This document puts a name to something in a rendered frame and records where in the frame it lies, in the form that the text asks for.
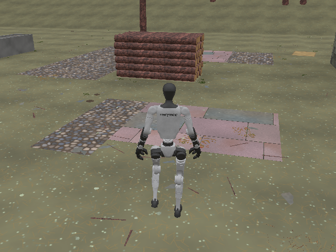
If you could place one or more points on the robot left hand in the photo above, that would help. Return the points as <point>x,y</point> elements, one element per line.
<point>141,151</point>

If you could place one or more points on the robot right hand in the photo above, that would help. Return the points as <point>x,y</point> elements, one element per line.
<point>198,151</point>

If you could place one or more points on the left robot upper arm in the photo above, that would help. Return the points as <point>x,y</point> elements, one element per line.
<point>149,119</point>

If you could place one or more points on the right robot upper arm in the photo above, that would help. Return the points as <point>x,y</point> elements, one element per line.
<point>188,120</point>

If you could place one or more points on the humanoid robot torso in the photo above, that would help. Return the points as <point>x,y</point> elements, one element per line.
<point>168,124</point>

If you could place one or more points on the robot left forearm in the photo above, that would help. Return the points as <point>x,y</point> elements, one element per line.
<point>142,140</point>

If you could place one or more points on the robot right foot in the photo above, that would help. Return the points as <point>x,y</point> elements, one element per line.
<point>178,212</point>

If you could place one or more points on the robot right forearm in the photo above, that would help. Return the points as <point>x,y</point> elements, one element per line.
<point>194,140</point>

